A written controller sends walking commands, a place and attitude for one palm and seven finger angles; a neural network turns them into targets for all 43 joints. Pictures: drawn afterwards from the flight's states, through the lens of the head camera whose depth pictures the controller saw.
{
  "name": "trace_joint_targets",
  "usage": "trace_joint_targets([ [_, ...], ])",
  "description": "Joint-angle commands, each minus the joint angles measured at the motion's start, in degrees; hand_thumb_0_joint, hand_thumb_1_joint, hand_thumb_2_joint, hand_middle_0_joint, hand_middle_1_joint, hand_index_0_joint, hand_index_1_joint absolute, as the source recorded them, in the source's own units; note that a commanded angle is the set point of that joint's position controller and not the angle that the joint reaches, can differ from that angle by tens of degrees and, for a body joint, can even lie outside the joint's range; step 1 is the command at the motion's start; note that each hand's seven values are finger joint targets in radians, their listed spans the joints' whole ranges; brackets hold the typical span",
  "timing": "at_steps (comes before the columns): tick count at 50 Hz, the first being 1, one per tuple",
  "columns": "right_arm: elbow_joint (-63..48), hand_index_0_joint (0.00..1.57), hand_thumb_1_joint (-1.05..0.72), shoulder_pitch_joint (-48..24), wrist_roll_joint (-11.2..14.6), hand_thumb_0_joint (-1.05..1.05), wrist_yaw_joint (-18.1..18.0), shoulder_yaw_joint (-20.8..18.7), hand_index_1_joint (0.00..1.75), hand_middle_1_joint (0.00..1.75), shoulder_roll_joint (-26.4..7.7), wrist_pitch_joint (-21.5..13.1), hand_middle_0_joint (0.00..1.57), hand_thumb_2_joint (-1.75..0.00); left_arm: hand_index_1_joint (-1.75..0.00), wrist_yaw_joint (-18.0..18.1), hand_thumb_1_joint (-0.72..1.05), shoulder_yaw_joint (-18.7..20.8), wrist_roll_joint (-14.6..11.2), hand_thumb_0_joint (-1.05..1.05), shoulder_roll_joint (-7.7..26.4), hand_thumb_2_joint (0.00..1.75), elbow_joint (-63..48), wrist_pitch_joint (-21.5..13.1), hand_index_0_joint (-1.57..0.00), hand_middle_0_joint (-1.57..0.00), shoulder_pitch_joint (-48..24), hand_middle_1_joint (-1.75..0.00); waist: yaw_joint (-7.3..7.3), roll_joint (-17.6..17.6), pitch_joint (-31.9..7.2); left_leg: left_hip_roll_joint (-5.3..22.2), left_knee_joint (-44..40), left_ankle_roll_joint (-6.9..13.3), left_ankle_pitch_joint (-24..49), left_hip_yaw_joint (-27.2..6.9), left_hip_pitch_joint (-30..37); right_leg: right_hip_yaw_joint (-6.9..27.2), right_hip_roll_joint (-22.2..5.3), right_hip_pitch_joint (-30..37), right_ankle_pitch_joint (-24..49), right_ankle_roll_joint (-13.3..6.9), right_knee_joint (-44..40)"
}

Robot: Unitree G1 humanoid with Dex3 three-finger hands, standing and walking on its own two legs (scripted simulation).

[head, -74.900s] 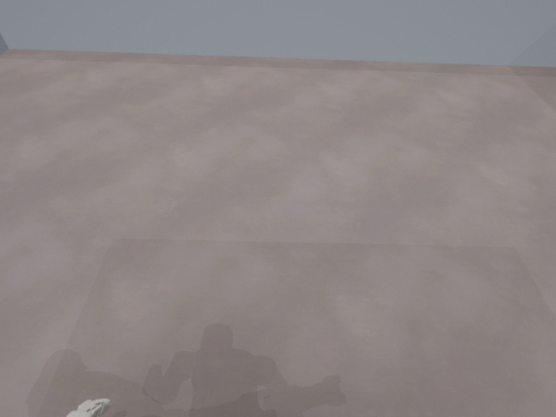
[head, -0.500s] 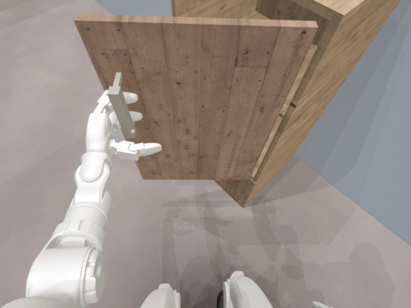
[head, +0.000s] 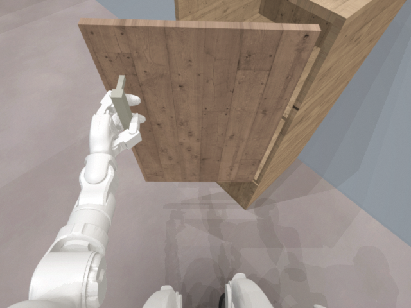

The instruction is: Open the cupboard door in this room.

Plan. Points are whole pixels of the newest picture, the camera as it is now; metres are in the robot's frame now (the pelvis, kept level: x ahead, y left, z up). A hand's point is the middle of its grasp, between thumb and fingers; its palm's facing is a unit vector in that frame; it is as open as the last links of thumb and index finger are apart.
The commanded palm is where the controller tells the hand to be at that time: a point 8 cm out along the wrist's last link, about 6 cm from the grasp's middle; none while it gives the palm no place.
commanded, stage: pull the door open along its arc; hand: left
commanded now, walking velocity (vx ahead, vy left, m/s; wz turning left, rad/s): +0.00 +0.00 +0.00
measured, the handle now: (127, 110) +0.50 +0.15 +0.05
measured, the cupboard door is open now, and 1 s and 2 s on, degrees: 47 81 85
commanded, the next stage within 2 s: open thumb and fingers to let go in 1.22 s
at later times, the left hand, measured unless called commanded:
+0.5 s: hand (144, 178) +0.34 +0.10 +0.05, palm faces +0.01 -1.00 +0.05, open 6.0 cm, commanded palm +0.30 +0.17 +0.05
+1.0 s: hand (179, 222) +0.26 +0.04 +0.06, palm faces +0.29 -0.96 -0.02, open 5.9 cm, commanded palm +0.18 +0.07 +0.05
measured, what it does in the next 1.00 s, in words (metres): stands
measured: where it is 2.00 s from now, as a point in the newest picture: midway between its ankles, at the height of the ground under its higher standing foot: outside the picture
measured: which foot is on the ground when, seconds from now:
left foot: down 0.00-1.00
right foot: down 0.00-1.00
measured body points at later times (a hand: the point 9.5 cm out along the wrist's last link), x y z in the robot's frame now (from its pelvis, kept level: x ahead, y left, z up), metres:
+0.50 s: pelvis +0.02 +0.00 +0.02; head +0.09 -0.01 +0.46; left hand +0.34 +0.16 +0.05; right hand +0.13 -0.25 -0.09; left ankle -0.02 +0.09 -0.67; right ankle +0.03 -0.10 -0.67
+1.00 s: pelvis +0.03 -0.04 +0.01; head +0.06 -0.05 +0.46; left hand +0.24 +0.09 +0.06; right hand +0.22 -0.23 -0.07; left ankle -0.02 +0.09 -0.67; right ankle +0.03 -0.10 -0.67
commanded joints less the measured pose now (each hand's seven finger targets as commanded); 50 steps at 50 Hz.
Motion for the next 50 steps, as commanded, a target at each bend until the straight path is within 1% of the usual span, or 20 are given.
trace_joint_targets([
  [1,-4.70,0.20,-0.90,5.47,0.21,0.00,-0.69,-3.30,0.30,0.30,-8.55,-1.46,0.20,-0.90,-1.35,-0.88,0.90,-0.55,1.21,0.00,7.55,0.90,-12.49,-4.38,-0.40,-0.40,-23.06,-1.35,-1.53,0.93,-23.74,0.55,-7.39,-1.68,21.56,-3.69,10.80,2.41,0.52,15.82,17.36,0.15,-5.20],
  [2,-4.61,0.20,-0.90,5.27,0.23,0.00,-0.76,-3.32,0.30,0.30,-8.51,-1.40,0.20,-0.90,-1.35,-0.87,0.90,-0.68,1.19,0.00,7.39,0.90,-12.24,-4.37,-0.40,-0.40,-23.61,-1.35,-1.73,0.86,-23.42,0.63,-7.33,-1.72,21.73,-3.67,11.09,2.34,0.47,15.31,17.41,0.17,-5.20],
  [3,-4.66,0.20,-0.90,5.45,0.19,0.00,-0.80,-3.38,0.30,0.30,-8.73,-1.31,0.20,-0.90,-1.35,-0.98,0.90,1.25,1.35,0.00,9.69,0.90,-12.31,-4.44,-0.40,-0.40,-21.69,-1.35,-0.65,1.43,-24.09,0.54,-7.48,-1.84,22.20,-3.59,10.98,2.38,0.40,16.29,17.60,0.04,-5.04],
  [6,-5.79,0.20,-0.90,4.99,0.31,0.00,-0.50,-3.28,0.30,0.30,-8.38,-1.18,0.20,-0.90,-1.35,-1.75,0.90,0.53,0.30,0.00,7.89,0.90,-14.81,-4.08,-0.40,-0.40,-16.63,-1.35,0.05,1.15,-26.10,0.47,-7.60,-1.69,25.02,-3.04,12.10,2.48,0.52,18.76,20.50,0.14,-5.30],
  [12,-9.01,0.20,-0.90,3.04,1.25,0.00,-0.19,-3.25,0.30,0.30,-7.84,-1.09,0.20,-0.90,-1.35,-3.13,0.90,-0.21,-1.95,0.00,5.64,0.90,-21.05,-2.13,-0.40,-0.40,-2.36,-1.35,2.36,-2.58,-23.87,0.14,-9.54,-1.26,23.62,-1.29,8.90,2.89,0.47,25.20,23.17,0.21,-7.15],
  [17,-12.16,0.20,-0.90,0.87,1.87,0.00,0.23,-3.44,0.30,0.30,-6.83,-1.64,0.20,-0.90,-1.35,-3.17,0.90,-3.78,-2.96,0.00,2.03,0.90,-34.14,-1.38,-0.40,-0.40,14.54,-1.35,4.50,-2.04,-22.95,0.31,-11.16,-1.25,27.08,-0.68,11.35,2.63,0.27,28.64,26.80,0.16,-8.10],
  [21,-14.15,0.20,-0.90,-1.64,2.06,0.00,0.20,-3.23,0.30,0.30,-6.51,-2.21,0.20,-0.90,-1.35,-2.20,0.90,-5.33,-2.94,0.00,1.43,0.90,-43.07,-0.57,-0.40,-0.40,27.95,-1.35,5.17,-2.44,-18.22,0.29,-12.22,-1.32,25.52,-0.63,11.09,2.35,0.01,28.94,26.11,0.13,-8.91],
  [22,-14.90,0.20,-0.90,-4.93,1.43,0.00,0.12,-3.09,0.30,0.30,-4.65,-2.78,0.20,-0.90,-1.35,6.15,0.90,1.69,-7.22,0.00,-1.69,0.90,-46.77,-0.42,-0.40,-0.40,29.08,-1.35,9.56,-2.39,-17.33,-0.04,-12.65,-2.20,24.23,-0.13,9.49,1.09,-0.03,29.03,23.71,0.01,-9.14],
  [23,-14.81,0.20,-0.90,-5.36,1.09,0.00,0.57,-2.59,0.30,0.30,-4.25,-3.35,0.20,-0.90,-1.35,10.20,0.90,-4.09,-5.08,0.00,-6.31,0.90,-46.97,0.11,-0.40,-0.40,32.55,-1.35,7.72,-2.22,-15.57,-0.02,-12.68,-2.51,23.04,-0.51,10.50,0.77,0.07,27.53,22.03,0.09,-9.04],
  [24,-14.78,0.20,-0.90,-5.49,0.97,0.00,0.88,-2.61,0.30,0.30,-4.15,-3.79,0.20,-0.90,-1.35,12.71,0.90,-4.75,-4.35,0.00,-7.42,0.90,-48.05,0.45,-0.40,-0.40,35.23,-1.35,7.41,-2.48,-13.97,0.05,-12.49,-2.72,22.05,-0.65,10.37,0.33,-0.03,25.97,20.70,0.12,-9.13],
  [25,-14.55,0.20,-0.90,-5.75,0.55,0.00,0.95,-2.55,0.30,0.30,-4.33,-3.93,0.20,-0.90,-1.35,15.06,0.90,-4.24,-3.36,0.00,-6.54,0.90,-47.92,0.70,-0.40,-0.40,37.58,-1.35,7.36,-4.86,-12.32,0.05,-12.21,-2.64,20.94,-1.07,9.32,0.28,0.02,25.60,19.86,0.07,-9.10],
  [26,-14.62,0.20,-0.90,-6.14,0.26,0.00,1.07,-2.67,0.30,0.30,-4.26,-3.90,0.20,-0.90,-1.35,17.52,0.90,-4.62,-2.05,0.00,-6.41,0.90,-50.70,0.33,-0.40,-0.40,37.76,-1.35,7.47,-4.55,-13.70,0.04,-11.78,-2.69,21.43,-1.16,9.53,0.77,-0.17,26.30,20.75,-0.03,-8.39],
  [28,-15.10,0.20,-0.90,-6.58,-0.59,0.00,1.33,-2.63,0.30,0.30,-3.05,-4.33,0.20,-0.90,-1.35,22.30,0.90,-8.06,1.29,0.00,-9.43,0.90,-55.15,0.20,-0.40,-0.40,39.67,-1.35,7.63,-2.66,-16.12,-0.08,-10.60,-2.83,23.48,-1.05,10.64,0.89,-0.46,26.14,23.26,-0.14,-6.86],
  [30,-14.76,0.20,-0.90,-6.33,-1.31,0.00,1.46,-2.50,0.30,0.30,-2.45,-4.26,0.20,-0.90,-1.35,27.10,0.90,-11.18,5.70,0.00,-11.33,0.90,-55.46,0.95,-0.40,-0.40,42.38,-1.35,7.44,-1.95,-15.25,-0.02,-9.97,-3.06,23.50,-1.58,10.71,1.02,-0.41,24.47,22.69,-0.34,-6.23],
  [32,-15.08,0.20,-0.90,-7.22,-1.81,0.00,1.66,-2.18,0.30,0.30,-1.70,-4.37,0.20,-0.90,-1.35,31.00,0.90,-15.17,8.24,0.00,-15.37,0.90,-56.54,2.43,-0.40,-0.40,43.66,-1.35,6.89,-2.56,-14.82,-0.13,-9.59,-3.02,22.48,-1.69,10.76,0.71,-0.42,23.71,21.80,-0.33,-6.50],
  [34,-15.25,0.20,-0.90,-8.05,-2.46,0.00,1.32,-2.00,0.30,0.30,-1.19,-4.65,0.20,-0.90,-1.35,33.74,0.90,-17.61,11.38,0.00,-17.06,0.90,-58.54,4.06,-0.40,-0.40,44.20,-1.35,6.86,-2.52,-16.77,-0.34,-8.86,-3.01,21.91,-1.53,10.70,0.93,-0.46,24.35,21.85,-0.47,-6.49],
  [38,-15.81,0.20,-0.90,-9.32,-2.73,0.00,0.15,-1.58,0.30,0.30,-0.51,-4.87,0.20,-0.90,-1.35,34.20,0.90,-23.65,14.03,0.00,-21.08,0.90,-60.65,6.98,-0.40,-0.40,47.60,-1.35,5.59,-5.51,-15.78,-0.35,-8.89,-2.77,20.26,-1.76,10.92,1.49,-0.78,25.68,22.68,-0.30,-8.19],
  [40,-16.39,0.20,-0.90,-10.49,-2.28,0.00,-0.17,-1.22,0.30,0.30,-0.15,-5.10,0.20,-0.90,-1.35,33.36,0.90,-26.60,12.66,0.00,-23.56,0.90,-62.80,7.90,-0.40,-0.40,51.38,-1.35,5.40,-5.42,-15.22,-0.45,-9.11,-2.72,19.73,-1.79,11.24,1.67,-0.99,27.14,23.83,-0.29,-9.47],
  [42,-16.39,0.20,-0.90,-11.60,-1.97,0.00,-0.43,-0.91,0.30,0.30,-0.04,-5.12,0.20,-0.90,-1.35,32.71,0.90,-27.56,11.53,0.00,-23.97,0.90,-63.78,8.43,-0.40,-0.40,53.61,-1.35,5.39,-5.64,-13.21,-0.57,-9.52,-2.84,17.43,-2.00,10.79,2.04,-1.34,27.61,22.62,0.03,-10.43],
  [50,-17.41,0.20,-0.90,-13.75,-1.81,0.00,0.07,0.00,0.30,0.30,0.69,-6.81,0.20,-0.90,-1.35,30.56,0.90,-32.48,11.31,0.00,-26.63,0.90,-69.42,9.06,-0.40,-0.40,67.18,-1.35,5.81,-4.62,-11.33,-1.16,-8.73,-2.89,15.46,-2.50,9.90,2.65,-2.03,28.38,23.54,0.38,-11.38],
])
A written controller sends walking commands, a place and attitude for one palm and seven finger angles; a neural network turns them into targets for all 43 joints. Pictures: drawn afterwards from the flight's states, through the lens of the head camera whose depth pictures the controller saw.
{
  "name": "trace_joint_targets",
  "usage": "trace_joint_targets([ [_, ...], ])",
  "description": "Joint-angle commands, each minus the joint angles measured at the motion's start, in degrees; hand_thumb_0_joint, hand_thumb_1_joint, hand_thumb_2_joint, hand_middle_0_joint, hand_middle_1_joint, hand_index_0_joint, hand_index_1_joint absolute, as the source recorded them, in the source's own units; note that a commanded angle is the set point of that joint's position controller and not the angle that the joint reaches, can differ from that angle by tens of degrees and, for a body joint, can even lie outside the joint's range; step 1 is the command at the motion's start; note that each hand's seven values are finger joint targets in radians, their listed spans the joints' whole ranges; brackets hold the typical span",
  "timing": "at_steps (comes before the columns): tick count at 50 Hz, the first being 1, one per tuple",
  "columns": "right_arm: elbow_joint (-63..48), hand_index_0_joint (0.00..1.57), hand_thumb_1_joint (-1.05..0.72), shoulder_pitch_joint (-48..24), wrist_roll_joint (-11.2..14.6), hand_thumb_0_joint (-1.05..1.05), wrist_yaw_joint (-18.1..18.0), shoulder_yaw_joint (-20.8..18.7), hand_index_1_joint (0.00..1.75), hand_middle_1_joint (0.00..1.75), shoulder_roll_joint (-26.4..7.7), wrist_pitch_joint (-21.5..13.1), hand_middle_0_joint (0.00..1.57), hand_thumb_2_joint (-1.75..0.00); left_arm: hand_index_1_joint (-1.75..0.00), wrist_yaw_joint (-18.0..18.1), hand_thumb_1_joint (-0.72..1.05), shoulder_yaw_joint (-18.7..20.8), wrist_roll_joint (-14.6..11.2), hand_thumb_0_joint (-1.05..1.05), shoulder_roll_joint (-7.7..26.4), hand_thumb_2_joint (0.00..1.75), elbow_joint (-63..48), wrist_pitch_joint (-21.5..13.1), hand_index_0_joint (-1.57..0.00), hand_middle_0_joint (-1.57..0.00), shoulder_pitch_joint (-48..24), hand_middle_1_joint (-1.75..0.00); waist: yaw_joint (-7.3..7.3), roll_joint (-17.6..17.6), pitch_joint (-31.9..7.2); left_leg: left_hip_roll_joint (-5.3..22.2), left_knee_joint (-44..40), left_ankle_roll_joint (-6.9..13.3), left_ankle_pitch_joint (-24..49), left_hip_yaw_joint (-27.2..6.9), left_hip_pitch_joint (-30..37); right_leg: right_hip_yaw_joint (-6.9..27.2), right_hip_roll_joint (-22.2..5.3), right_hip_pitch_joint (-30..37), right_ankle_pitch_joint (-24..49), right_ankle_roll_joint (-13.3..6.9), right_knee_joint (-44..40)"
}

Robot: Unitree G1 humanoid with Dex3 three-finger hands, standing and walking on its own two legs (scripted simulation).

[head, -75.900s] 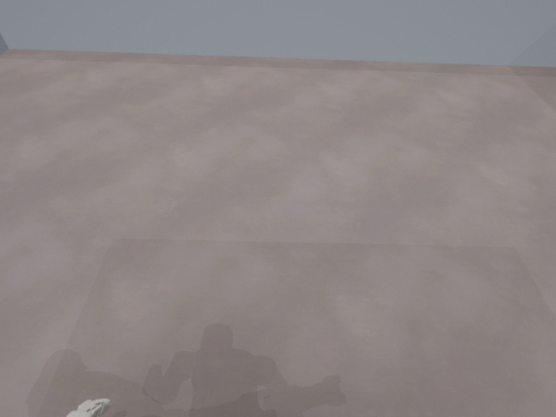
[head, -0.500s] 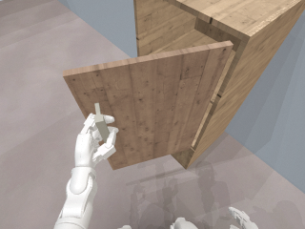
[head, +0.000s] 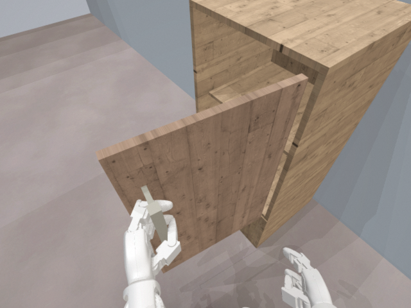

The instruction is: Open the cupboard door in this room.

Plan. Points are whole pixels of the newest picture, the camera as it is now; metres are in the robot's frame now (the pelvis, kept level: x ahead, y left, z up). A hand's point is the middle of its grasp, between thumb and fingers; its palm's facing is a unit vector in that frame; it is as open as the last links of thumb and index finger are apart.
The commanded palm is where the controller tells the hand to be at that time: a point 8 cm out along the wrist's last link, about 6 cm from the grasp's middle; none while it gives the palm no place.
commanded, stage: pull the door open along its arc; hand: left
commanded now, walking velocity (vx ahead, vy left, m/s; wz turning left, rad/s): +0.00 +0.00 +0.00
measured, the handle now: (156, 216) +0.29 +0.11 +0.04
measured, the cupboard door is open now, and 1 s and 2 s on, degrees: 81 85 85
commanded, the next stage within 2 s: open thumb and fingers to let go in 0.22 s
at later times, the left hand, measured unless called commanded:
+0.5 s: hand (177, 254) +0.22 +0.06 +0.04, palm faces +0.33 -0.94 -0.02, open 6.8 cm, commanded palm +0.16 +0.09 +0.04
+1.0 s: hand (168, 259) +0.21 +0.07 +0.04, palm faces +0.26 -0.96 -0.03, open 14.2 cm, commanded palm +0.17 +0.09 +0.04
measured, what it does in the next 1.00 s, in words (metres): stands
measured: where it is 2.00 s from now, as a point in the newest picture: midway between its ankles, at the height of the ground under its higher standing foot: outside the picture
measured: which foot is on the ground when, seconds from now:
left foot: down 0.00-1.00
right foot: down 0.00-1.00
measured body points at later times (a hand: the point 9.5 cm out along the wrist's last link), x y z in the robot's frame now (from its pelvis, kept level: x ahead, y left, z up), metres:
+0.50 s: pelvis -0.02 -0.03 -0.01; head +0.02 -0.05 +0.43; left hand +0.19 +0.11 +0.04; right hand +0.18 -0.24 -0.10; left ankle -0.03 +0.13 -0.68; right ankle +0.01 -0.07 -0.68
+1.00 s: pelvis -0.04 +0.01 -0.01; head -0.01 +0.00 +0.43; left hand +0.19 +0.12 +0.04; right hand +0.15 -0.20 -0.09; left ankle -0.03 +0.14 -0.68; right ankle +0.01 -0.07 -0.68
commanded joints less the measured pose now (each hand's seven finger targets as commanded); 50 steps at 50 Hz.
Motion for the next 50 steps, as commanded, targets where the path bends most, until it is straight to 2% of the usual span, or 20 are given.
trace_joint_targets([
  [1,-10.11,0.20,-0.90,-6.06,0.54,0.00,-0.11,-2.15,0.30,0.30,-4.76,-4.00,0.20,-0.90,-1.35,0.47,0.90,-4.65,0.08,0.00,-11.53,0.90,-15.04,-2.99,-0.40,-0.40,10.72,-1.35,1.70,-5.10,-8.82,-2.08,-4.40,0.30,15.89,0.63,-2.13,5.51,-3.02,16.82,26.33,3.40,-9.09],
  [4,-10.64,0.20,-0.90,-6.55,0.66,0.00,0.27,-2.22,0.30,0.30,-4.65,-4.88,0.20,-0.90,-1.35,-0.30,0.90,-6.32,-0.29,0.00,-12.70,0.90,-18.43,-3.13,-0.40,-0.40,15.89,-1.35,1.90,-4.75,-9.51,-2.34,-3.54,0.28,15.70,0.70,-1.89,6.14,-3.40,17.32,27.61,3.66,-9.43],
  [6,-11.12,0.20,-0.90,-6.63,0.77,0.00,0.55,-2.10,0.30,0.30,-4.46,-5.44,0.20,-0.90,-1.35,-0.95,0.90,-7.70,-0.45,0.00,-13.35,0.90,-20.44,-2.79,-0.40,-0.40,20.13,-1.35,2.04,-5.85,-9.87,-2.61,-3.00,0.18,15.52,0.59,-2.66,6.68,-3.78,18.56,29.80,3.85,-9.54],
  [8,-11.42,0.20,-0.90,-6.42,0.75,0.00,0.53,-2.09,0.30,0.30,-4.61,-5.91,0.20,-0.90,-1.35,-1.38,0.90,-8.04,-0.49,0.00,-12.88,0.90,-22.14,-2.58,-0.40,-0.40,21.54,-1.35,1.37,-6.16,-8.88,-2.78,-2.10,0.17,15.00,0.43,-2.73,7.87,-4.27,18.35,30.86,4.18,-10.35],
  [10,-11.21,0.20,-0.90,-6.16,0.51,0.00,0.01,-2.26,0.30,0.30,-5.05,-6.18,0.20,-0.90,-1.35,-1.16,0.90,-6.12,-0.10,0.00,-10.31,0.90,-21.27,-2.64,-0.40,-0.40,17.93,-1.35,0.58,-7.16,-6.56,-2.98,-1.21,0.09,12.98,0.02,-4.52,10.09,-4.85,17.14,28.82,4.45,-11.58],
  [12,-10.93,0.20,-0.90,-6.30,0.30,0.00,-0.31,-2.39,0.30,0.30,-5.23,-6.37,0.20,-0.90,-1.35,-0.86,0.90,-4.10,-0.10,0.00,-9.17,0.90,-18.58,-3.06,-0.40,-0.40,14.26,-1.35,0.36,-7.63,-4.93,-3.14,-0.42,0.00,10.49,-0.18,-6.13,12.18,-5.51,15.39,23.37,4.87,-12.83],
  [14,-10.07,0.20,-0.90,-6.11,-0.09,0.00,-0.57,-2.48,0.30,0.30,-5.39,-6.66,0.20,-0.90,-1.35,-0.11,0.90,-1.81,-0.05,0.00,-7.94,0.90,-16.30,-3.77,-0.40,-0.40,8.90,-1.35,0.14,-8.26,-4.63,-3.18,0.47,0.04,8.75,-0.60,-7.84,13.67,-5.94,14.06,19.76,5.26,-13.13],
  [16,-8.64,0.20,-0.90,-5.82,-0.54,0.00,-0.93,-2.89,0.30,0.30,-5.69,-6.68,0.20,-0.90,-1.35,1.60,0.90,1.55,0.55,0.00,-5.49,0.90,-14.70,-4.75,-0.40,-0.40,-0.44,-1.35,-0.29,-7.89,-5.53,-3.15,1.74,0.09,7.82,-0.95,-9.93,14.26,-5.99,12.40,16.95,5.10,-11.69],
  [17,-8.44,0.20,-0.90,-6.13,-0.56,0.00,-1.01,-2.92,0.30,0.30,-5.38,-6.78,0.20,-0.90,-1.34,1.90,0.83,2.12,0.53,0.00,-6.16,0.87,-13.08,-4.98,-0.40,-0.40,0.85,-1.34,0.58,-7.98,-6.93,-3.24,1.85,-0.02,7.43,-1.11,-10.59,14.72,-6.22,13.29,16.49,5.26,-11.58],
  [19,-8.50,0.20,-0.90,-6.10,-0.40,0.00,-1.06,-2.99,0.30,0.30,-5.25,-6.88,0.20,-0.90,-1.33,2.08,0.69,2.44,0.03,0.00,-6.69,0.81,-12.29,-5.29,-0.38,-0.38,2.53,-1.33,1.06,-8.24,-9.42,-3.34,1.65,-0.01,7.33,-0.93,-10.97,14.74,-6.32,14.65,16.98,5.34,-11.22],
  [20,-8.76,0.20,-0.90,-5.91,-0.17,0.00,-1.10,-3.15,0.30,0.30,-5.28,-6.78,0.20,-0.90,-1.32,1.95,0.62,2.54,-0.27,0.00,-6.20,0.78,-13.12,-5.32,-0.38,-0.38,2.86,-1.32,1.30,-7.90,-10.83,-3.29,1.34,-0.03,8.06,-0.93,-10.79,15.11,-6.41,16.43,19.95,5.36,-10.99],
  [23,-9.27,0.20,-0.90,-5.07,0.23,0.00,-1.32,-3.22,0.30,0.30,-5.40,-6.61,0.20,-0.90,-1.30,1.23,0.41,1.03,-1.14,0.00,-6.49,0.69,-14.98,-5.16,-0.36,-0.36,2.89,-1.30,0.58,-8.80,-12.08,-3.28,0.79,-0.02,8.68,-0.55,-10.72,16.24,-7.31,19.83,22.93,6.10,-11.91],
  [25,-9.31,0.20,-0.90,-5.22,0.40,0.00,-1.50,-3.17,0.30,0.30,-5.50,-6.59,0.20,-0.90,-1.28,0.83,0.27,0.11,-0.90,0.00,-6.36,0.63,-15.00,-4.97,-0.35,-0.35,2.54,-1.28,0.12,-8.27,-10.42,-3.07,0.72,0.24,8.40,-0.72,-10.74,16.45,-7.17,18.88,20.86,5.79,-12.63],
  [30,-8.86,0.20,-0.90,-5.87,-0.02,0.00,-1.66,-3.09,0.30,0.30,-6.20,-7.50,0.20,-0.90,-1.24,0.61,-0.08,-2.57,0.20,0.00,-7.23,0.48,-14.29,-6.00,-0.33,-0.33,-2.95,-1.24,-1.09,-8.85,-6.62,-2.58,0.84,0.89,5.73,-1.44,-10.70,14.96,-6.46,12.58,8.53,5.26,-13.31],
  [34,-8.64,0.20,-0.90,-5.87,0.09,0.00,-1.46,-3.30,0.30,0.30,-6.37,-8.61,0.20,-0.90,-1.22,1.07,-0.36,-3.74,0.75,0.00,-8.18,0.36,-13.82,-6.89,-0.31,-0.31,-4.14,-1.22,-0.41,-7.45,-8.32,-2.73,0.72,1.05,4.65,-1.28,-9.83,13.29,-5.89,10.09,2.29,4.65,-12.43],
  [36,-8.73,0.20,-0.90,-5.67,0.22,0.00,-1.34,-3.40,0.30,0.30,-6.36,-8.65,0.20,-0.90,-1.20,1.51,-0.50,-3.98,0.92,0.00,-8.50,0.30,-14.19,-6.60,-0.30,-0.30,-4.19,-1.20,-0.05,-6.80,-9.96,-2.82,0.35,1.07,5.44,-1.03,-9.00,12.20,-5.39,10.27,2.49,4.18,-11.61],
  [38,-9.04,0.20,-0.90,-5.68,0.40,0.00,-1.29,-3.34,0.30,0.30,-6.29,-8.89,0.20,-0.90,-1.20,2.07,-0.50,-5.08,1.06,0.00,-9.59,0.30,-14.47,-5.91,-0.30,-0.30,-4.61,-1.20,0.04,-6.22,-10.10,-2.87,-0.02,1.13,5.82,-0.88,-8.05,11.14,-5.00,9.59,2.19,3.98,-11.39],
  [45,-9.05,0.20,-0.90,-6.29,0.44,0.00,-1.32,-3.08,0.30,0.30,-6.54,-9.11,0.20,-0.90,-0.85,3.57,-0.50,-6.10,0.95,0.00,-11.18,0.30,-13.30,-3.61,-0.24,-0.24,-7.64,-0.85,0.18,-6.73,-7.08,-2.53,-1.73,1.51,6.23,-1.27,-5.77,7.27,-3.24,6.23,-1.07,3.05,-11.09],
  [47,-8.62,0.20,-0.90,-6.55,0.40,0.00,-1.18,-2.96,0.30,0.30,-6.55,-9.33,0.20,-0.90,-0.75,4.10,-0.50,-7.20,1.28,0.00,-12.34,0.30,-13.27,-3.39,-0.22,-0.22,-10.77,-0.75,-0.27,-5.01,-7.13,-2.43,-1.94,1.59,6.02,-1.38,-4.60,6.06,-2.85,4.35,-1.26,2.96,-9.97],
  [50,-8.74,0.20,-0.90,-6.60,0.39,0.00,-0.88,-2.85,0.30,0.30,-6.61,-9.37,0.20,-0.90,-0.60,4.54,-0.50,-7.52,1.42,0.00,-13.30,0.30,-12.23,-2.47,-0.20,-0.20,-9.85,-0.60,0.47,-4.01,-7.00,-2.22,-3.08,1.47,7.27,-1.81,-3.68,4.10,-2.10,4.21,0.73,2.35,-8.49],
])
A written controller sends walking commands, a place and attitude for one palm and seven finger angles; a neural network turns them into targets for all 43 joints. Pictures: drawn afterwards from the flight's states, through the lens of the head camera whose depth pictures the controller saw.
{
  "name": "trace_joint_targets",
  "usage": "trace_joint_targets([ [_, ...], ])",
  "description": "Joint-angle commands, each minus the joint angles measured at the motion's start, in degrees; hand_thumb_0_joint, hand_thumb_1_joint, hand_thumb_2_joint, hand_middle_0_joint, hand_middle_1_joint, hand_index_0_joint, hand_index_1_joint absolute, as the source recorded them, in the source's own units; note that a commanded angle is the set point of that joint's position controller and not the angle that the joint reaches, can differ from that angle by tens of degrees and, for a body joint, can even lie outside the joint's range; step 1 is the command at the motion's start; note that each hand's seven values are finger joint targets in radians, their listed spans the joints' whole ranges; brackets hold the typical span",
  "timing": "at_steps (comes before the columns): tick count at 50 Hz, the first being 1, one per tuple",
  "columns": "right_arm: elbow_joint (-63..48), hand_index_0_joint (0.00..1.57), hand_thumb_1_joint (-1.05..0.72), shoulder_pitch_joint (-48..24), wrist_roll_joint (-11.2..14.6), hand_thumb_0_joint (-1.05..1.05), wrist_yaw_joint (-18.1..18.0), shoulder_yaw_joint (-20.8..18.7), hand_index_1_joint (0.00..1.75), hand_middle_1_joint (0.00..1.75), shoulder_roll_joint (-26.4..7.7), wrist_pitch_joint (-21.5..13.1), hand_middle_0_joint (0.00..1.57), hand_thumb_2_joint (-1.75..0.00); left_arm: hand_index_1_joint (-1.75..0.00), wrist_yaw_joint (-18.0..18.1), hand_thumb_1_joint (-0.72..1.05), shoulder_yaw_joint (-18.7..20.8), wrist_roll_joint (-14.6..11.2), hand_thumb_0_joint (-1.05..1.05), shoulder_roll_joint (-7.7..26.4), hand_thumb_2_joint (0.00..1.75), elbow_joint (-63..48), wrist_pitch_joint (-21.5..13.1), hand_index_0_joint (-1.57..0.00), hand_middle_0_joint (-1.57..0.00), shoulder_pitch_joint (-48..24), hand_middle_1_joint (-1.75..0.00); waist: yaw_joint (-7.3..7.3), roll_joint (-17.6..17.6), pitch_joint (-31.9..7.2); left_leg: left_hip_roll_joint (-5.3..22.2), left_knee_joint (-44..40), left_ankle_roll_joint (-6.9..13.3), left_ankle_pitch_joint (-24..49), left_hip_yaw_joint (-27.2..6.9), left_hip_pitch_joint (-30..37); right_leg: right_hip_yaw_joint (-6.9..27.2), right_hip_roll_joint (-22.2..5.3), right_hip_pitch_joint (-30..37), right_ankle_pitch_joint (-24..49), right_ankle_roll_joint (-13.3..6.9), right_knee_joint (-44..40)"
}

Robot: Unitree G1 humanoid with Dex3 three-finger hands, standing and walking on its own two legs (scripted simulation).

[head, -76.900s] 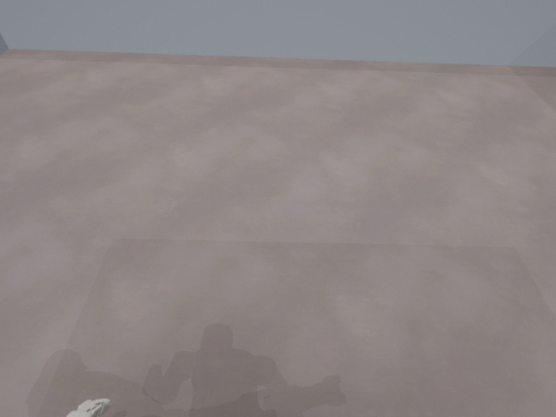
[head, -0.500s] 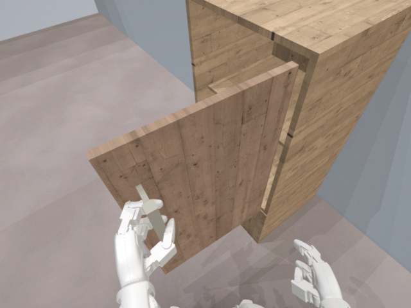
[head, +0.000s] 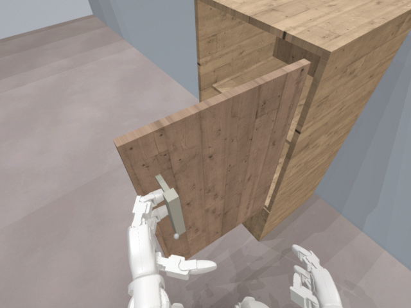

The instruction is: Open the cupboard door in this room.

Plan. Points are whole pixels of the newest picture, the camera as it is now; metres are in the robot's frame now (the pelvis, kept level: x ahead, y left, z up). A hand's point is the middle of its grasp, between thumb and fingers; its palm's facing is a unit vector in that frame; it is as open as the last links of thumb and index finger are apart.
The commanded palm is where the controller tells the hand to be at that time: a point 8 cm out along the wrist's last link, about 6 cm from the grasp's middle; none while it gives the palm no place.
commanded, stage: open thumb and fingers to let go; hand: left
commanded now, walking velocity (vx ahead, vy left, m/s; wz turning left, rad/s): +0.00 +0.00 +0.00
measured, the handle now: (170, 206) +0.30 +0.08 +0.05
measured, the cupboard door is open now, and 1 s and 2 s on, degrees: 85 85 85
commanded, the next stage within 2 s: slide the hand sideways off the handle in 0.14 s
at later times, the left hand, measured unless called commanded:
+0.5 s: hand (180, 251) +0.22 +0.05 +0.06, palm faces -0.11 -0.99 +0.07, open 16.4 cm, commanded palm +0.19 +0.09 +0.06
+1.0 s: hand (151, 265) +0.19 +0.10 +0.06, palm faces -0.04 -1.00 +0.06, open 15.7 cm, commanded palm +0.15 +0.14 +0.06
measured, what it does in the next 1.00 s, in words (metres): stands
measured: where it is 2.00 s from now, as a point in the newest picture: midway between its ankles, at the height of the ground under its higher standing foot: outside the picture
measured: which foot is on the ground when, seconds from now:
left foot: down 0.00-1.00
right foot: down 0.00-1.00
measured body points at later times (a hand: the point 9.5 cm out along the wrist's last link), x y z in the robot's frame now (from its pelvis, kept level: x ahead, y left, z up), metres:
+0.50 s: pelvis +0.01 +0.03 -0.01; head +0.07 +0.01 +0.44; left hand +0.22 +0.11 +0.06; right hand +0.19 -0.19 -0.08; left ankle +0.00 +0.12 -0.67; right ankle +0.04 -0.08 -0.67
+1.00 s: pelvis +0.02 +0.04 -0.02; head +0.07 +0.04 +0.43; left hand +0.19 +0.15 +0.06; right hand +0.22 -0.17 -0.07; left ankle +0.00 +0.12 -0.67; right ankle +0.04 -0.08 -0.67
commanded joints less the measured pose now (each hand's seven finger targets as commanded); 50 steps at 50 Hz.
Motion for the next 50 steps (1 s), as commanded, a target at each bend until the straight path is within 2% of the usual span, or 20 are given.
trace_joint_targets([
  [1,-10.21,0.20,-0.90,-7.27,0.44,0.00,-0.04,-1.63,0.30,0.30,-4.52,-3.43,0.20,-0.90,-0.55,0.94,-0.50,-6.30,1.00,0.00,-14.99,0.30,-13.20,-2.12,-0.19,-0.19,-8.23,-0.55,-0.33,-4.16,-7.61,-0.30,-8.65,1.02,7.11,0.44,1.97,3.54,-1.55,8.70,0.12,1.94,-12.70],
  [2,-10.05,0.20,-0.90,-7.15,0.42,0.00,-0.02,-1.67,0.30,0.30,-4.56,-3.31,0.20,-0.90,-0.50,1.26,-0.50,-5.75,1.13,0.00,-14.41,0.30,-13.58,-2.01,-0.18,-0.18,-9.37,-0.50,-0.12,-3.27,-8.16,-0.18,-8.85,0.87,7.94,0.17,2.36,3.16,-1.36,8.69,1.21,1.74,-11.92],
  [6,-10.28,0.20,-0.90,-7.59,0.70,0.00,0.65,-1.53,0.30,0.30,-4.20,-3.08,0.20,-0.90,-0.30,1.26,-0.50,-7.87,1.28,0.00,-17.41,0.30,-12.65,-0.85,-0.15,-0.15,-8.34,-0.30,0.21,-1.82,-8.44,0.17,-9.80,0.67,10.01,-0.26,3.90,1.48,-0.76,8.60,3.70,1.32,-10.35],
  [12,-10.29,0.20,-0.90,-8.24,0.83,0.00,1.14,-1.58,0.30,0.30,-4.11,-2.38,0.20,-0.90,-0.30,1.16,-0.50,-7.28,0.03,0.00,-17.63,0.30,-13.43,0.40,-0.15,-0.15,-7.70,-0.30,0.63,-4.68,-9.13,0.30,-9.91,0.57,11.73,-0.31,4.15,1.19,-0.48,10.13,5.66,1.42,-10.34],
  [13,-10.07,0.20,-0.90,-2.08,1.61,0.00,1.82,-1.98,0.30,0.30,-6.50,-2.93,0.20,-0.90,-0.30,-10.24,-0.50,-19.72,6.05,0.00,-8.86,0.30,-17.42,-3.00,-0.15,-0.15,-9.79,-0.30,-6.53,-6.69,-3.29,0.50,-8.15,2.11,11.14,0.20,4.26,4.38,-1.46,7.57,8.98,1.94,-10.65],
  [14,-11.19,0.20,-0.90,-2.57,1.88,0.00,1.93,-2.60,0.30,0.30,-6.01,-2.80,0.20,-0.90,-0.30,-15.65,-0.50,-14.89,3.37,0.00,-5.33,0.30,-19.81,-5.67,-0.15,-0.15,-10.12,-0.30,-3.78,-5.29,-7.24,0.12,-7.84,2.25,11.16,0.38,3.20,4.85,-1.86,10.45,10.45,1.61,-9.89],
  [16,-12.80,0.20,-0.90,-2.85,2.10,0.00,1.80,-2.33,0.30,0.30,-5.95,-2.20,0.20,-0.90,-0.30,-22.76,-0.50,-12.85,1.58,0.00,-1.47,0.30,-20.55,-7.90,-0.15,-0.15,-7.53,-0.30,-2.62,-3.30,-10.09,-0.23,-7.01,2.37,12.29,0.77,3.14,5.94,-1.95,12.90,13.39,1.52,-8.51],
  [18,-14.95,0.20,-0.90,-2.79,2.41,0.00,1.71,-2.32,0.30,0.30,-5.64,-2.31,0.20,-0.90,-0.30,-25.54,-0.50,-12.07,-0.58,0.00,-2.28,0.30,-22.72,-9.01,-0.15,-0.15,-5.23,-0.30,-2.15,-3.42,-9.80,-0.24,-6.87,2.34,11.00,0.59,2.53,5.72,-1.90,11.69,10.63,1.56,-8.13],
  [19,-15.71,0.20,-0.90,-2.49,2.60,0.00,1.56,-2.26,0.30,0.30,-5.58,-2.42,0.20,-0.90,-0.30,-25.85,-0.50,-11.84,-1.47,0.00,-2.97,0.30,-23.17,-9.18,-0.15,-0.15,-5.50,-0.30,-2.71,-5.20,-9.12,-0.27,-6.61,2.48,9.87,0.40,1.99,5.60,-1.77,10.82,8.65,1.75,-8.34],
  [22,-17.18,0.20,-0.90,-2.11,2.77,0.00,1.18,-2.36,0.30,0.30,-5.69,-2.19,0.20,-0.90,-0.30,-24.45,-0.50,-8.75,-2.95,0.00,-2.68,0.30,-23.37,-8.79,-0.15,-0.15,-0.45,-0.30,-1.72,-5.98,-7.90,-0.40,-6.70,2.17,8.32,0.11,0.59,4.83,-1.21,9.15,5.14,1.73,-7.84],
  [25,-18.13,0.20,-0.90,-1.35,2.55,0.00,1.16,-2.60,0.30,0.30,-5.83,-1.53,0.20,-0.90,-0.30,-21.96,-0.50,-6.05,-1.41,0.00,-0.33,0.30,-24.54,-8.29,-0.15,-0.15,3.50,-0.30,-0.45,-6.15,-9.85,-0.46,-6.15,1.84,11.20,0.10,-0.09,4.25,-0.90,9.74,8.23,1.51,-5.52],
  [27,-18.60,0.20,-0.90,-0.83,2.41,0.00,1.34,-2.64,0.30,0.30,-5.66,-0.93,0.20,-0.90,-0.30,-20.82,-0.50,-5.98,0.21,0.00,0.03,0.30,-24.69,-7.89,-0.15,-0.15,5.47,-0.30,-0.38,-6.34,-10.32,-0.43,-5.60,1.72,12.21,0.29,-0.47,4.19,-0.95,9.31,9.68,1.56,-4.53],
  [29,-19.09,0.20,-0.90,-0.43,2.46,0.00,1.53,-2.74,0.30,0.30,-5.47,-0.44,0.20,-0.90,-0.30,-20.59,-0.50,-5.26,0.55,0.00,0.34,0.30,-25.28,-7.72,-0.15,-0.15,9.18,-0.30,0.37,-6.42,-11.17,-0.44,-5.75,1.53,13.51,0.58,-0.77,4.35,-0.84,10.67,11.42,1.45,-4.22],
  [30,-19.53,0.20,-0.90,-0.43,2.50,0.00,1.51,-2.74,0.30,0.30,-5.58,-0.17,0.20,-0.90,-0.30,-20.70,-0.50,-4.73,0.58,0.00,0.98,0.30,-25.14,-7.32,-0.15,-0.15,11.65,-0.30,0.98,-6.43,-11.32,-0.38,-6.00,1.44,15.24,0.44,-0.68,4.09,-0.67,11.49,13.05,1.25,-3.76],
  [31,-19.97,0.20,-0.90,-0.23,2.59,0.00,1.56,-2.66,0.30,0.30,-5.44,0.10,0.20,-0.90,-0.30,-21.01,-0.50,-5.29,0.08,0.00,0.14,0.30,-25.65,-7.01,-0.15,-0.15,12.95,-0.30,0.70,-6.43,-11.13,-0.34,-6.06,1.45,15.55,0.76,-0.29,4.12,-0.68,11.64,13.96,1.44,-4.18],
  [35,-21.27,0.20,-0.90,-0.08,2.83,0.00,1.34,-2.56,0.30,0.30,-5.57,0.93,0.20,-0.90,-0.30,-22.23,-0.50,-4.65,-0.80,0.00,1.39,0.30,-28.82,-6.30,-0.15,-0.15,17.24,-0.30,1.09,-5.23,-9.48,-0.18,-6.73,1.32,16.44,0.52,-0.24,3.98,-0.38,12.23,14.65,1.27,-4.17],
  [37,-21.42,0.20,-0.90,0.17,2.79,0.00,1.33,-2.48,0.30,0.30,-5.59,1.07,0.20,-0.90,-0.30,-22.66,-0.50,-4.66,-0.94,0.00,1.65,0.30,-29.85,-6.45,-0.15,-0.15,18.29,-0.30,0.50,-4.36,-7.66,-0.06,-6.48,1.22,15.67,0.51,-0.35,3.83,-0.31,10.79,13.84,1.46,-4.11],
  [43,-21.95,0.20,-0.90,0.56,2.50,0.00,1.32,-2.60,0.30,0.30,-6.03,0.95,0.20,-0.90,-0.30,-24.45,-0.50,-4.45,-1.14,0.00,2.81,0.30,-31.79,-8.44,-0.15,-0.15,22.60,-0.30,-0.15,-4.39,-6.26,0.06,-5.21,1.10,13.93,-0.26,-2.00,3.30,-0.02,7.37,11.02,1.64,-2.53],
  [49,-23.01,0.20,-0.90,0.57,2.44,0.00,0.99,-2.81,0.30,0.30,-6.26,1.26,0.20,-0.90,-0.30,-26.86,-0.50,-3.41,-1.03,0.00,5.02,0.30,-34.54,-8.72,-0.15,-0.15,24.33,-0.30,0.18,-2.54,-7.63,-0.08,-4.43,1.17,11.48,-0.46,-2.95,3.49,-0.11,5.61,7.93,1.63,-1.50],
  [50,-22.88,0.20,-0.90,0.70,2.51,0.00,0.80,-3.09,0.30,0.30,-6.16,1.48,0.20,-0.90,-0.30,-27.01,-0.50,-1.87,-1.18,0.00,6.00,0.30,-34.43,-8.34,-0.15,-0.15,25.13,-0.30,0.53,-3.47,-8.17,0.04,-4.43,1.13,12.52,-0.63,-2.84,3.39,0.06,6.09,8.72,1.56,-1.24],
])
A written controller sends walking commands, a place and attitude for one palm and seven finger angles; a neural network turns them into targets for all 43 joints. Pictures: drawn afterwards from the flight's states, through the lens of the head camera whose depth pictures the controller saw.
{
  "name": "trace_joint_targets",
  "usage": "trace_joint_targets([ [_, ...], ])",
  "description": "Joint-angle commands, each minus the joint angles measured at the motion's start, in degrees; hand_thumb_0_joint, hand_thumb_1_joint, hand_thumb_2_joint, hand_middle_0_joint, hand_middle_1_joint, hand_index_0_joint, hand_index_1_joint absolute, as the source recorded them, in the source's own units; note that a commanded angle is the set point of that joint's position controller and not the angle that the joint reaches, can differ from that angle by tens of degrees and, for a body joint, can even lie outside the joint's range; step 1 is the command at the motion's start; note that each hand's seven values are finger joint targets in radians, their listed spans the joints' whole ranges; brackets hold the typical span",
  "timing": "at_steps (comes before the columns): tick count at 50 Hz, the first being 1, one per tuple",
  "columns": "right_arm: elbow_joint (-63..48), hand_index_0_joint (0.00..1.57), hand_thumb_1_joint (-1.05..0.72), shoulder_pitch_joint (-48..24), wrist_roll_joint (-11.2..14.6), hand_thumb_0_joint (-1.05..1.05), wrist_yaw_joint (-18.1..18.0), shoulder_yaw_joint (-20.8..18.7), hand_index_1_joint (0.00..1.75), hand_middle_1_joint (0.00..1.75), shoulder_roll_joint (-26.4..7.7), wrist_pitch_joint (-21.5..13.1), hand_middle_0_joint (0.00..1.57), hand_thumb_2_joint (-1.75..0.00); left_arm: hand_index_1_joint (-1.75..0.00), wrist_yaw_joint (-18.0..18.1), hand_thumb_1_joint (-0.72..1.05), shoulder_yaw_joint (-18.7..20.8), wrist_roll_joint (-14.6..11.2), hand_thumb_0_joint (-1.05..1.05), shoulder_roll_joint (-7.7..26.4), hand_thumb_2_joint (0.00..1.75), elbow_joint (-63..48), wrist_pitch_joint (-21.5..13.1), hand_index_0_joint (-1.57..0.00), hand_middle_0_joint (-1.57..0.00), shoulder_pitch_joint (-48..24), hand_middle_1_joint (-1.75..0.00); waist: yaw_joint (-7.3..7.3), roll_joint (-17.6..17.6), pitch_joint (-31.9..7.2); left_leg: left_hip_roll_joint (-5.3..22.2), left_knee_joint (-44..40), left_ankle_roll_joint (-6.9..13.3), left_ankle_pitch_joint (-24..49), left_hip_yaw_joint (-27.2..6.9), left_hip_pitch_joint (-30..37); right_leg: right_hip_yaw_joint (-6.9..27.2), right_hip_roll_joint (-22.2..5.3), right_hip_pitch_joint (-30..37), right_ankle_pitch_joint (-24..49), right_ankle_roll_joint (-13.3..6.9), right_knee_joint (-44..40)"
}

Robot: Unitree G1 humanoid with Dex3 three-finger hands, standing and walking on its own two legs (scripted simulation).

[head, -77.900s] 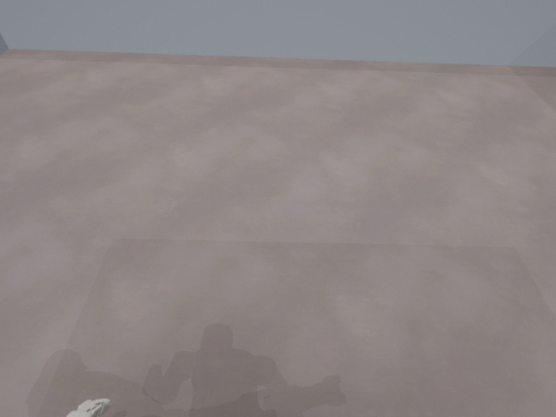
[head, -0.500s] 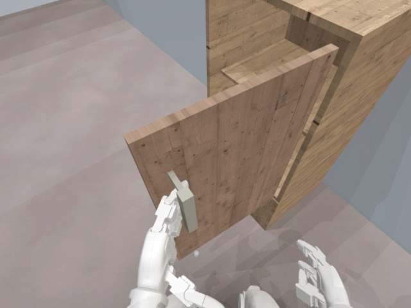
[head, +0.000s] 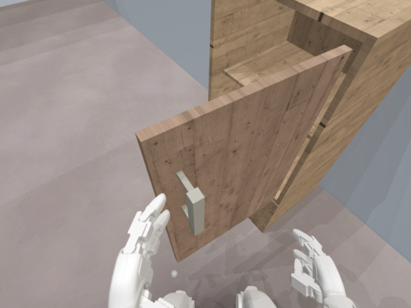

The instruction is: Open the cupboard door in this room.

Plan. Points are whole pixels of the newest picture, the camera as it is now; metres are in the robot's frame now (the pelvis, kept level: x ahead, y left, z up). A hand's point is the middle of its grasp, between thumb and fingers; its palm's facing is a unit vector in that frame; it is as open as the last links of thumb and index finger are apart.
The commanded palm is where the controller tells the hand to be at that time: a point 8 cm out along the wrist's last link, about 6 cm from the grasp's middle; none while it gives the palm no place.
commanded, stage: slide the hand sideways off the handle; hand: left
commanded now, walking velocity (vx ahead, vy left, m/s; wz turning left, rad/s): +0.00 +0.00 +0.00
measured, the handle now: (190, 205) +0.29 +0.05 +0.07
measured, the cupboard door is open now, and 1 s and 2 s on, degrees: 85 85 85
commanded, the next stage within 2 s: draw the hand back to the body in 0.44 s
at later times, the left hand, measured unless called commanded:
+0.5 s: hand (144, 299) +0.14 +0.10 +0.08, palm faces +0.02 -1.00 +0.03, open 15.2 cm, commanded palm +0.09 +0.14 +0.08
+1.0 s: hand (108, 283) +0.15 +0.13 +0.13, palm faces -0.01 -1.00 -0.07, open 16.2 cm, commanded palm +0.11 +0.19 +0.15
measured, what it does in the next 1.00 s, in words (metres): stands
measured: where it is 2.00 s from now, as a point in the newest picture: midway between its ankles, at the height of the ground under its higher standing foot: outside the picture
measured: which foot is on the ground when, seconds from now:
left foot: down 0.00-1.00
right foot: down 0.00-1.00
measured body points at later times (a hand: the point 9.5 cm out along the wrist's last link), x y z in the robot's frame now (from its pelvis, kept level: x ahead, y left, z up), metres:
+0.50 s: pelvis -0.01 +0.00 -0.01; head +0.04 +0.00 +0.44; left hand +0.13 +0.15 +0.08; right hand +0.19 -0.22 -0.06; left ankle -0.02 +0.08 -0.65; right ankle +0.03 -0.12 -0.65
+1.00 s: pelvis +0.00 +0.00 +0.02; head +0.01 -0.01 +0.47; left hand +0.15 +0.19 +0.14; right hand +0.19 -0.23 -0.02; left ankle -0.02 +0.08 -0.65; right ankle +0.03 -0.12 -0.65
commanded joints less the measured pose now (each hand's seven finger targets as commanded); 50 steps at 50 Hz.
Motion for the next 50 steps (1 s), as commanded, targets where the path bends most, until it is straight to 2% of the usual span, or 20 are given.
trace_joint_targets([
  [1,-10.38,0.20,-0.90,-1.99,0.66,0.00,-0.92,-3.15,0.30,0.30,-5.53,-2.30,0.20,-0.90,-0.30,-2.84,-0.50,-1.64,-0.07,0.00,1.30,0.30,-14.28,-3.39,-0.15,-0.15,5.99,-0.30,-0.54,-2.25,-9.25,1.10,-11.79,-2.55,17.85,-3.18,2.04,0.74,0.88,11.17,12.56,-1.72,-7.30],
  [6,-11.07,0.20,-0.90,-1.88,1.10,0.00,-1.60,-3.50,0.30,0.30,-5.32,-1.71,0.20,-0.90,-0.30,-4.29,-0.50,0.03,-2.34,0.00,1.84,0.30,-16.74,-1.71,-0.15,-0.15,9.65,-0.30,-0.21,-3.01,-9.82,1.11,-11.87,-2.54,20.02,-3.17,2.27,0.56,1.12,12.79,14.69,-1.49,-7.52],
  [11,-10.80,0.20,-0.90,-2.26,1.11,0.00,-2.24,-3.61,0.30,0.30,-5.39,-1.69,0.20,-0.90,-0.30,-5.91,-0.50,0.88,-3.17,0.00,2.59,0.30,-16.98,-1.97,-0.15,-0.15,10.76,-0.30,-0.73,-3.79,-6.65,1.13,-11.62,-2.41,16.80,-3.33,0.14,0.23,1.16,10.94,11.77,-1.31,-7.54],
  [12,-10.84,0.20,-0.90,-2.49,1.14,0.00,-2.24,-3.61,0.30,0.30,-5.51,-1.88,0.20,-0.90,-0.30,-6.34,-0.50,0.43,-3.20,0.00,2.37,0.30,-17.24,-2.30,-0.15,-0.15,10.86,-0.30,-0.90,-2.95,-6.18,1.20,-11.57,-2.45,15.59,-3.50,-0.10,0.13,1.18,9.74,10.29,-1.33,-7.43],
  [14,-11.01,0.20,-0.90,-2.56,1.20,0.00,-2.24,-3.69,0.30,0.30,-5.57,-2.18,0.20,-0.90,-0.30,-7.11,-0.50,0.70,-3.59,0.00,2.68,0.30,-18.19,-2.88,-0.15,-0.15,11.95,-0.30,-0.48,-1.41,-6.47,1.09,-11.65,-2.53,14.24,-3.59,-0.34,0.13,1.11,9.01,8.37,-1.46,-7.13],
  [17,-11.38,0.20,-0.90,-2.86,1.26,0.00,-2.24,-4.00,0.30,0.30,-5.48,-2.19,0.20,-0.90,-0.30,-7.96,-0.50,1.60,-4.04,0.00,3.22,0.30,-18.87,-2.76,-0.15,-0.15,15.44,-0.30,0.26,-1.39,-7.90,1.09,-11.60,-2.63,15.26,-3.50,-0.15,0.08,1.15,9.79,8.97,-1.50,-6.74],
  [20,-11.11,0.20,-0.90,-2.99,1.48,0.00,-2.61,-4.30,0.30,0.30,-5.33,-1.84,0.20,-0.90,-0.30,-8.22,-0.50,4.47,-4.62,0.00,5.37,0.30,-19.00,-2.19,-0.15,-0.15,15.58,-0.30,0.61,-1.99,-8.34,1.06,-11.36,-2.65,15.23,-3.30,-0.91,0.25,1.27,10.45,9.35,-1.49,-6.67],
  [22,-11.26,0.20,-0.90,-2.97,1.40,0.00,-2.79,-4.17,0.30,0.30,-5.31,-2.09,0.20,-0.90,-0.30,-8.50,-0.50,3.25,-5.14,0.00,4.11,0.30,-19.76,-2.39,-0.15,-0.15,14.04,-0.30,-0.36,-2.72,-7.18,0.86,-10.92,-2.34,13.13,-3.25,-1.77,0.41,1.18,9.49,7.81,-1.24,-7.19],
  [27,-10.85,0.20,-0.90,-3.17,1.46,0.00,-3.26,-4.05,0.30,0.30,-5.59,-2.80,0.20,-0.90,-0.30,-9.05,-0.50,3.76,-6.13,0.00,4.43,0.30,-19.77,-3.15,-0.15,-0.15,12.77,-0.30,-0.50,-2.12,-6.46,0.87,-10.24,-2.12,11.07,-3.28,-2.68,0.80,1.25,8.18,5.26,-1.38,-7.49],
  [30,-11.36,0.20,-0.90,-2.34,1.81,0.00,-3.91,-4.01,0.30,0.30,-6.06,-2.32,0.20,-0.90,-0.30,-8.25,-0.50,8.07,-6.49,0.00,9.33,0.30,-24.46,-2.19,-0.15,-0.15,10.62,-0.30,0.44,0.71,-9.70,1.18,-11.62,-2.32,12.95,-3.20,0.37,0.83,1.38,10.43,6.85,-1.33,-7.96],
  [31,-11.55,0.20,-0.90,-2.34,1.93,0.00,-4.04,-3.87,0.30,0.30,-5.86,-2.13,0.20,-0.90,-0.30,-8.09,-0.50,8.53,-6.79,0.00,9.42,0.30,-25.07,-1.50,-0.15,-0.15,11.49,-0.30,0.58,1.67,-9.84,1.12,-12.38,-2.40,13.65,-3.13,1.63,0.77,1.37,11.32,7.49,-1.34,-8.70],
  [32,-11.43,0.20,-0.90,-1.89,2.25,0.00,-4.26,-3.98,0.30,0.30,-5.57,-1.91,0.20,-0.90,-0.30,-8.06,-0.50,9.66,-7.23,0.00,9.89,0.30,-25.52,-0.77,-0.15,-0.15,12.11,-0.30,0.51,1.11,-10.19,1.20,-12.72,-2.35,14.88,-2.92,2.50,0.72,1.48,12.54,8.92,-1.27,-9.29],
  [35,-11.42,0.20,-0.90,-2.16,2.81,0.00,-4.86,-3.74,0.30,0.30,-5.27,-1.07,0.20,-0.90,-0.30,-8.41,-0.50,12.36,-8.69,0.00,10.18,0.30,-24.05,2.06,-0.15,-0.15,12.43,-0.30,0.41,-1.61,-6.79,1.58,-14.86,-2.14,13.22,-2.99,2.62,0.44,1.80,14.57,7.47,-1.09,-11.98],
  [36,-11.64,0.20,-0.90,-2.39,2.89,0.00,-5.01,-3.55,0.30,0.30,-5.23,-1.15,0.20,-0.90,-0.30,-8.72,-0.50,12.00,-9.35,0.00,9.05,0.30,-24.00,2.79,-0.15,-0.15,11.80,-0.30,-0.19,-2.21,-4.91,1.52,-15.36,-2.00,12.09,-2.91,2.71,0.33,1.85,14.47,6.52,-0.88,-12.95],
  [37,-11.29,0.20,-0.90,-2.41,2.97,0.00,-5.29,-3.48,0.30,0.30,-5.22,-1.19,0.20,-0.90,-0.30,-8.94,-0.50,13.24,-10.11,0.00,9.57,0.30,-23.70,3.39,-0.15,-0.15,11.15,-0.30,-0.24,-3.22,-3.91,1.58,-15.77,-1.90,11.37,-2.89,2.64,0.45,1.82,15.03,5.76,-0.81,-13.99],
  [40,-10.81,0.20,-0.90,-2.91,3.14,0.00,-5.97,-3.26,0.30,0.30,-5.51,-1.55,0.20,-0.90,-0.30,-9.63,-0.50,15.95,-11.53,0.00,10.43,0.30,-22.42,4.77,-0.15,-0.15,11.18,-0.30,0.02,-3.79,-1.86,1.82,-16.90,-1.79,11.08,-2.80,3.46,0.53,1.86,16.21,5.11,-0.79,-15.81],
  [43,-10.41,0.20,-0.90,-2.34,3.18,0.00,-6.19,-2.96,0.30,0.30,-5.77,-2.16,0.20,-0.90,-0.30,-10.35,-0.50,18.21,-12.35,0.00,12.05,0.30,-23.85,5.21,-0.15,-0.15,9.75,-0.30,0.07,-0.81,-1.68,1.94,-18.02,-1.87,11.63,-2.62,5.28,0.40,1.69,16.84,5.61,-0.77,-16.63],
  [45,-9.78,0.20,-0.90,-2.30,3.29,0.00,-6.36,-3.09,0.30,0.30,-6.03,-2.72,0.20,-0.90,-0.30,-10.62,-0.50,20.27,-12.73,0.00,13.69,0.30,-24.51,5.08,-0.15,-0.15,8.85,-0.30,0.28,-0.33,-2.12,2.15,-18.45,-1.86,13.22,-2.63,6.70,0.41,1.77,17.96,7.10,-0.86,-17.11],
  [48,-9.22,0.20,-0.90,-1.87,3.70,0.00,-6.11,-2.96,0.30,0.30,-5.88,-4.00,0.20,-0.90,-0.30,-11.47,-0.47,21.33,-14.19,0.00,13.77,0.32,-27.01,4.70,-0.15,-0.15,9.34,-0.30,0.56,2.96,-3.73,2.20,-19.40,-2.19,17.37,-2.51,9.89,-0.07,1.85,19.58,11.40,-0.94,-17.28],
  [50,-8.32,0.20,-0.90,-1.71,3.76,0.00,-5.97,-2.88,0.30,0.30,-6.18,-4.73,0.20,-0.90,-0.30,-11.88,-0.40,23.12,-14.92,0.00,15.10,0.34,-26.99,4.93,-0.15,-0.15,7.87,-0.30,0.53,2.65,-4.39,2.26,-19.98,-2.34,19.05,-2.63,10.91,-0.32,1.86,21.04,12.92,-0.91,-17.76],
])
